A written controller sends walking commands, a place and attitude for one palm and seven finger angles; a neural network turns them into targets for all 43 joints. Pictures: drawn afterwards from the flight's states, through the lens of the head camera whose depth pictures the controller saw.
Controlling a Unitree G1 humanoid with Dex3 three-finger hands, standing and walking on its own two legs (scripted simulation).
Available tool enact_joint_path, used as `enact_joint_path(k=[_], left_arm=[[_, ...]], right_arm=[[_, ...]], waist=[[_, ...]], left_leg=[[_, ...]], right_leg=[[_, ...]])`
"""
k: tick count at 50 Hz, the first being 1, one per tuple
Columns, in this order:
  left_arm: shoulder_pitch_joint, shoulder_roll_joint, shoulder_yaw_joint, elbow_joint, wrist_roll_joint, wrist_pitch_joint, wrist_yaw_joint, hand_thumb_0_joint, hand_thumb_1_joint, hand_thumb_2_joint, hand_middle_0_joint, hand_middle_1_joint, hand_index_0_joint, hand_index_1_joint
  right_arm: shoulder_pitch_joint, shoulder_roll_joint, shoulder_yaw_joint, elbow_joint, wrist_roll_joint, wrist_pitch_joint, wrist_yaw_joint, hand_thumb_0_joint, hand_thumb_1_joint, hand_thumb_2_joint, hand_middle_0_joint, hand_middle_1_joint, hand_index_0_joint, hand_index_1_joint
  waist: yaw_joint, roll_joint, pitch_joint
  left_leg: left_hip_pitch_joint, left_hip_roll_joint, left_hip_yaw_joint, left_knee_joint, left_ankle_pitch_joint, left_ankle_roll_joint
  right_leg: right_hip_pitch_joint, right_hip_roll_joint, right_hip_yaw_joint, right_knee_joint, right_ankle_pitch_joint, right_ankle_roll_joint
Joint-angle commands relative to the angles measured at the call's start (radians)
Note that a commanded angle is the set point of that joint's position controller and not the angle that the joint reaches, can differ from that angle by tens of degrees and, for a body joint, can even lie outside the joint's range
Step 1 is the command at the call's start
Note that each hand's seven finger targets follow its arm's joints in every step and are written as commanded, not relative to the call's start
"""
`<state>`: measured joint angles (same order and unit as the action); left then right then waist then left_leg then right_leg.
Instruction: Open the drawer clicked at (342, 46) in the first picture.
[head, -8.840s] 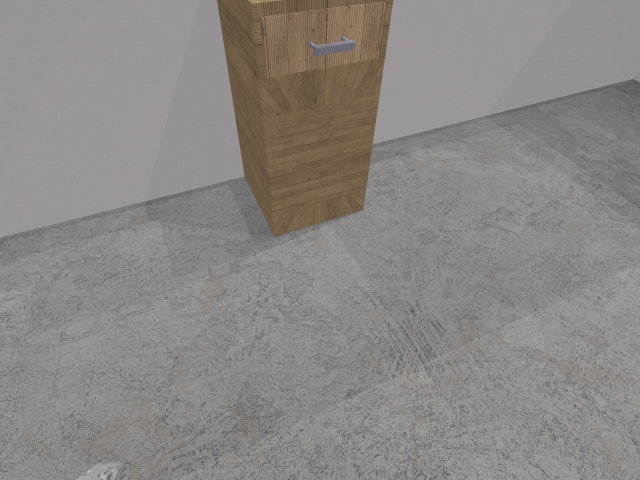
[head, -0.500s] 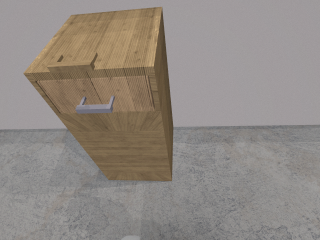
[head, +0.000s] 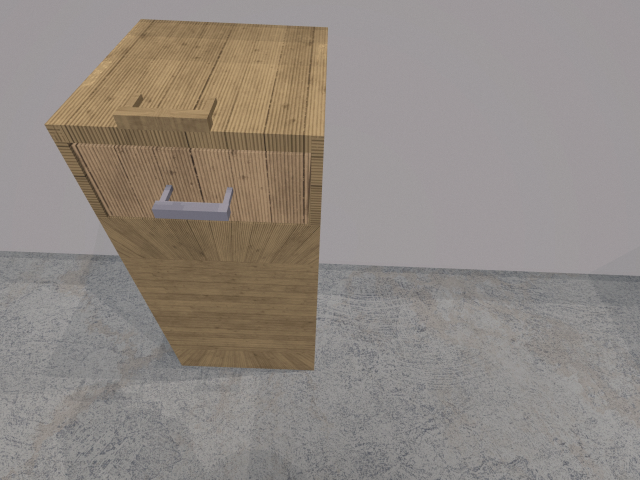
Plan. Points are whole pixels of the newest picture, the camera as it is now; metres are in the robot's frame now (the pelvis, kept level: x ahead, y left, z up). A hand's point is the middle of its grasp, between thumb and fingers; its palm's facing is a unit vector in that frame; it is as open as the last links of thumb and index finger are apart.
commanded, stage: look again from close up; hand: left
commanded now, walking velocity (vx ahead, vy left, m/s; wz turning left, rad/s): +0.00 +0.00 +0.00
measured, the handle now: (195, 201) +0.54 +0.25 +0.01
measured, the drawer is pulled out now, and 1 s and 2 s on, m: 0.00 0.00 0.00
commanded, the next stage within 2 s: raise the hand with hooked fingers in 0.50 s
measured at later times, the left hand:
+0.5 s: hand out of the picture +0.01 +0.15 -0.18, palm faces +0.04 -0.98 -0.21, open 7.3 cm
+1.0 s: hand (191, 461) +0.16 +0.16 -0.05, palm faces +0.01 -0.17 -0.98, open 8.5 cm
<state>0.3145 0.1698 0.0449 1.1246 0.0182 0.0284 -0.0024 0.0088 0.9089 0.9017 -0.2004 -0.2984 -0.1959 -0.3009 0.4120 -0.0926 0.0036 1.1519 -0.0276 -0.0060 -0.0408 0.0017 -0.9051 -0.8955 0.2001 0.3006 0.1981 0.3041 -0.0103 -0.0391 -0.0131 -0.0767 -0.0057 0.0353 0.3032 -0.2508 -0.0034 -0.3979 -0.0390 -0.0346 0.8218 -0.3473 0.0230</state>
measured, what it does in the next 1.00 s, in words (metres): steps on the spot: right foot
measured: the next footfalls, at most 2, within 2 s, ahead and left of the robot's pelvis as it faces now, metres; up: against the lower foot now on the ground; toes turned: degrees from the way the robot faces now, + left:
right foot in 0.08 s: +0.04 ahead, -0.11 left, +0.00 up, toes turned +0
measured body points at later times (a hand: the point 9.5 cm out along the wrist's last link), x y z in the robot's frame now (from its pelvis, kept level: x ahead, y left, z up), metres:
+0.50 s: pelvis +0.00 -0.02 -0.01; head -0.01 -0.03 +0.44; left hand +0.01 +0.20 -0.16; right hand +0.03 -0.25 -0.17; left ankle -0.03 +0.11 -0.74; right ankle +0.00 -0.11 -0.74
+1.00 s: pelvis -0.07 -0.01 -0.04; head -0.07 -0.04 +0.41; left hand +0.15 +0.17 +0.00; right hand +0.15 -0.26 -0.10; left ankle -0.03 +0.11 -0.74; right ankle +0.00 -0.11 -0.74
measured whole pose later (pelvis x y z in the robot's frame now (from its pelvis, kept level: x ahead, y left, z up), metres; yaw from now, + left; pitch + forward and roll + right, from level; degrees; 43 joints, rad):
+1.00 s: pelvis -0.07 -0.01 -0.04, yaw -5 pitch +4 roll +3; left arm 0.31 0.24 -0.16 0.12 1.09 0.01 0.45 0.01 0.64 0.78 -0.22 -0.47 -0.22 -0.48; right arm 0.08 -0.28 -0.04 0.52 -0.04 0.02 0.01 0.01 -0.91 -0.90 0.20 0.30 0.20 0.30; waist 0.07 0.00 -0.09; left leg -0.50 -0.04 0.06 0.75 -0.34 0.01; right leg -0.60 0.02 0.09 0.83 -0.31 -0.04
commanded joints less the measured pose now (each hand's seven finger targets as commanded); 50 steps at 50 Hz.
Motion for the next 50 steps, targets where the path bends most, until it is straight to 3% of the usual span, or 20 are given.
enact_joint_path(k=[1,2,3,4,5,7,11,15,29,30,31,32,34,35,37,40,42,44,46,50], left_arm=[[-0.054,0.007,-0.011,-0.061,-0.010,-0.040,0.008,0.000,0.900,0.900,-0.200,-0.300,-0.200,-0.300],[0.083,0.046,-0.025,0.041,-0.002,-0.069,0.057,0.000,0.900,0.900,-0.200,-0.300,-0.200,-0.300],[0.182,0.125,-0.001,0.045,0.004,-0.080,0.046,0.000,0.900,0.900,-0.200,-0.300,-0.200,-0.300],[0.173,0.112,-0.015,0.031,-0.001,-0.087,0.045,0.000,0.900,0.900,-0.200,-0.300,-0.200,-0.300],[0.121,0.092,-0.016,-0.001,0.008,-0.084,0.049,0.000,0.900,0.900,-0.200,-0.300,-0.200,-0.300],[0.095,0.083,-0.010,-0.002,0.000,-0.091,0.064,0.000,0.900,0.900,-0.200,-0.300,-0.200,-0.300],[0.048,0.042,-0.024,-0.022,-0.004,-0.060,0.056,0.000,0.900,0.900,-0.200,-0.300,-0.200,-0.300],[0.065,0.048,-0.023,-0.016,-0.002,-0.061,0.052,0.000,0.900,0.900,-0.200,-0.300,-0.200,-0.300],[0.057,0.065,-0.022,-0.059,-0.005,-0.054,0.041,0.000,0.900,0.900,-0.200,-0.300,-0.200,-0.300],[0.146,0.114,-0.016,-0.021,0.000,-0.079,0.081,0.000,0.900,0.900,-0.200,-0.300,-0.200,-0.300],[-0.675,0.360,-0.111,-1.581,0.109,-0.260,0.072,0.000,0.877,0.890,-0.202,-0.315,-0.202,-0.315],[-0.234,0.347,-0.025,-1.328,0.142,-0.176,0.172,0.000,0.853,0.880,-0.203,-0.330,-0.203,-0.330],[0.052,0.076,-0.163,-1.199,0.196,0.017,0.234,0.000,0.807,0.860,-0.207,-0.360,-0.207,-0.360],[-0.040,0.142,-0.163,-1.277,0.276,0.010,0.260,0.000,0.783,0.850,-0.208,-0.375,-0.208,-0.375],[0.004,0.131,-0.208,-1.205,0.493,0.000,0.310,0.000,0.737,0.830,-0.212,-0.405,-0.212,-0.405],[0.115,0.141,-0.180,-1.071,0.810,-0.011,0.405,0.000,0.667,0.800,-0.217,-0.450,-0.217,-0.450],[0.196,0.126,-0.165,-1.017,0.940,-0.036,0.439,0.000,0.620,0.780,-0.220,-0.480,-0.220,-0.480],[0.156,0.138,-0.155,-1.050,1.026,-0.048,0.456,0.000,0.573,0.760,-0.223,-0.510,-0.223,-0.510],[0.071,0.206,-0.097,-1.124,1.092,-0.026,0.483,0.000,0.527,0.740,-0.227,-0.540,-0.227,-0.540],[-0.110,0.229,-0.091,-1.212,1.119,0.033,0.522,0.000,0.433,0.700,-0.233,-0.600,-0.233,-0.600]], right_arm=[[0.050,-0.164,-0.034,-0.014,0.003,-0.024,-0.018,0.000,-0.900,-0.900,0.200,0.300,0.200,0.300],[-0.107,-0.200,-0.033,-0.056,0.017,-0.039,0.007,0.000,-0.900,-0.900,0.200,0.300,0.200,0.300],[-0.131,-0.132,-0.023,-0.114,0.022,-0.042,0.020,0.000,-0.900,-0.900,0.200,0.300,0.200,0.300],[-0.016,-0.062,-0.010,-0.133,0.012,-0.037,0.015,0.000,-0.900,-0.900,0.200,0.300,0.200,0.300],[-0.026,-0.065,-0.015,-0.123,0.009,-0.030,0.014,0.000,-0.900,-0.900,0.200,0.300,0.200,0.300],[-0.019,-0.066,-0.016,-0.098,0.020,-0.028,0.009,0.000,-0.900,-0.900,0.200,0.300,0.200,0.300],[-0.005,-0.103,-0.015,-0.056,0.012,-0.025,0.000,0.000,-0.900,-0.900,0.200,0.300,0.200,0.300],[-0.018,-0.111,-0.016,-0.063,0.015,-0.014,-0.006,0.000,-0.900,-0.900,0.200,0.300,0.200,0.300],[-0.048,-0.134,-0.009,-0.072,0.013,-0.009,0.004,0.000,-0.900,-0.900,0.200,0.300,0.200,0.300],[-0.190,-0.175,-0.017,-0.141,0.018,-0.016,0.016,0.000,-0.900,-0.900,0.200,0.300,0.200,0.300],[-0.216,-0.311,-0.009,-0.519,0.075,-0.178,-0.033,0.000,-0.900,-0.900,0.200,0.300,0.200,0.300],[-0.255,-0.247,-0.018,-0.444,0.057,-0.265,-0.077,0.000,-0.900,-0.900,0.200,0.300,0.200,0.300],[-0.255,-0.203,-0.026,-0.453,0.100,-0.309,-0.079,0.000,-0.900,-0.900,0.200,0.300,0.200,0.300],[-0.302,-0.246,-0.029,-0.518,0.086,-0.321,-0.075,0.000,-0.900,-0.900,0.200,0.300,0.200,0.300],[-0.284,-0.268,-0.026,-0.562,0.033,-0.301,-0.058,0.000,-0.900,-0.900,0.200,0.300,0.200,0.300],[-0.323,-0.273,-0.067,-0.681,-0.025,-0.218,-0.014,0.000,-0.900,-0.900,0.200,0.300,0.200,0.300],[-0.360,-0.268,-0.067,-0.727,-0.033,-0.138,0.024,0.000,-0.900,-0.900,0.200,0.300,0.200,0.300],[-0.412,-0.260,-0.057,-0.771,-0.015,-0.072,0.054,0.000,-0.900,-0.900,0.200,0.300,0.200,0.300],[-0.454,-0.249,-0.054,-0.801,-0.011,-0.020,0.062,0.000,-0.900,-0.900,0.200,0.300,0.200,0.300],[-0.476,-0.220,-0.055,-0.810,-0.007,0.036,0.049,0.000,-0.900,-0.900,0.200,0.300,0.200,0.300]], waist=[[-0.013,0.193,0.077],[0.078,0.175,0.077],[0.087,-0.048,0.055],[0.019,-0.218,-0.104],[0.013,-0.128,-0.123],[-0.004,-0.142,-0.161],[-0.006,0.170,0.018],[-0.013,0.013,0.080],[-0.004,0.044,0.120],[0.074,-0.146,0.228],[-0.049,0.263,-0.321],[0.040,0.421,-0.324],[0.010,0.184,-0.085],[-0.011,0.091,0.024],[-0.022,-0.085,0.034],[0.044,-0.122,-0.013],[0.097,-0.202,-0.048],[0.135,-0.214,-0.101],[0.151,-0.087,-0.128],[0.122,-0.003,-0.169]], left_leg=[[0.007,0.236,-0.150,0.012,0.443,0.144],[-0.205,0.220,-0.043,0.273,0.422,0.047],[-0.284,0.091,0.008,0.369,0.185,0.015],[-0.326,0.032,0.010,0.445,-0.218,0.005],[-0.317,0.021,0.014,0.437,-0.247,0.004],[-0.260,0.035,0.005,0.328,-0.156,0.004],[-0.119,0.127,-0.054,0.214,0.405,0.030],[-0.140,0.113,-0.045,0.211,0.294,0.023],[-0.158,0.088,-0.059,0.097,0.046,0.025],[-0.303,0.085,-0.015,0.321,0.022,-0.007],[0.029,0.005,0.006,0.123,0.172,0.057],[0.046,0.023,0.001,0.117,0.264,0.049],[-0.157,0.017,-0.014,0.119,0.086,0.026],[-0.217,0.003,-0.050,0.138,-0.023,0.033],[-0.314,-0.019,-0.048,0.210,-0.147,0.039],[-0.402,-0.061,-0.024,0.294,-0.214,0.014],[-0.463,-0.072,-0.023,0.330,-0.169,0.015],[-0.517,-0.084,-0.023,0.337,-0.168,0.019],[-0.507,-0.082,-0.014,0.314,-0.219,0.023],[-0.434,-0.078,-0.017,0.339,-0.188,0.036]], right_leg=[[0.045,0.010,-0.035,-0.268,-0.022,-0.005],[0.195,-0.081,0.093,-0.350,0.246,-0.059],[0.316,-0.105,0.110,-0.439,0.601,-0.060],[0.399,-0.239,0.234,-0.425,0.639,-0.127],[0.433,-0.221,0.187,-0.373,0.856,-0.162],[0.462,-0.196,0.155,-0.287,1.077,-0.159],[0.208,-0.056,0.061,-0.274,0.457,-0.079],[0.188,-0.063,0.068,-0.328,0.514,-0.078],[0.173,-0.061,0.101,-0.445,0.186,-0.074],[0.156,-0.125,0.183,-0.444,0.752,-0.015],[0.244,-0.038,0.230,-0.342,0.493,-0.066],[0.219,0.009,0.090,-0.271,0.243,-0.090],[0.095,0.039,0.016,-0.296,0.117,-0.067],[0.000,0.045,0.048,-0.308,0.027,-0.065],[-0.133,0.052,0.049,-0.301,-0.194,-0.060],[-0.189,0.063,0.111,-0.300,-0.389,-0.080],[-0.149,0.060,0.180,-0.290,-0.335,-0.100],[-0.081,0.042,0.214,-0.269,-0.299,-0.104],[-0.073,0.041,0.206,-0.255,-0.349,-0.111],[-0.078,0.058,0.216,-0.252,-0.273,-0.107]])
